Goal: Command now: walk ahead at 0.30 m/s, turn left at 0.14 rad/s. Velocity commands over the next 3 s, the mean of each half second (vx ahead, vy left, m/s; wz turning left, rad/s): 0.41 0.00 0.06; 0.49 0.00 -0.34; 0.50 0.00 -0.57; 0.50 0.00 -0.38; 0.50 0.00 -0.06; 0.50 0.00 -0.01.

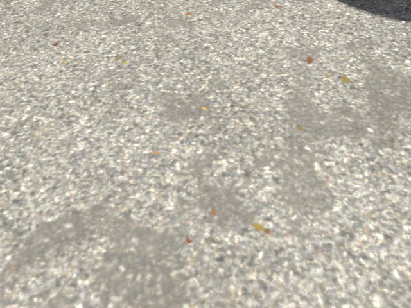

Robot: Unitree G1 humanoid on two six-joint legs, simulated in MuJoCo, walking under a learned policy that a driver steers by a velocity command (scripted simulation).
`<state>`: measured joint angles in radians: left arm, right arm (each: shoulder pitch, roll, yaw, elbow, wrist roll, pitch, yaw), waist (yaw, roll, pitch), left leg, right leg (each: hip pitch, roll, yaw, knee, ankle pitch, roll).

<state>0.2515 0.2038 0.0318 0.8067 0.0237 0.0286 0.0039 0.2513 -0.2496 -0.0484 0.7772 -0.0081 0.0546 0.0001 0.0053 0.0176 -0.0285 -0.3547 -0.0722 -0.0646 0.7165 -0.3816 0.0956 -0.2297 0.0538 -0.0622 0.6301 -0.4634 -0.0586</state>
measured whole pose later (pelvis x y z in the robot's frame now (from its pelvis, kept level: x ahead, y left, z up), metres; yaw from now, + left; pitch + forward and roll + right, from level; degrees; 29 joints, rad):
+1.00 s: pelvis +0.52 +0.06 -0.17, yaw -11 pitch +0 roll +2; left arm 0.03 0.21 0.04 0.87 0.03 -0.03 -0.05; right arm 0.37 -0.20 -0.04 1.05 -0.01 -0.09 -0.02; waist -0.02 0.01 0.09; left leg 0.06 -0.01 0.28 0.40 -0.44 0.02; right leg -0.56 0.00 -0.11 0.70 -0.12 -0.16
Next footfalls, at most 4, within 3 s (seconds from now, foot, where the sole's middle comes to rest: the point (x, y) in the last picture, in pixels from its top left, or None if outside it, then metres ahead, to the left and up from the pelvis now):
0.58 left None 0.43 0.16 -0.93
1.04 right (227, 288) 0.67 -0.03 -0.93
1.60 left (220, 208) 1.04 -0.01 -0.93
2.10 right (292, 198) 1.09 -0.34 -0.93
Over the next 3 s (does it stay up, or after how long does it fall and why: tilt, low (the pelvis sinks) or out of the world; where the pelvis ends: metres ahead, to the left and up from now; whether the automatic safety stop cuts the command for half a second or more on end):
stays up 1.40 -0.44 -0.14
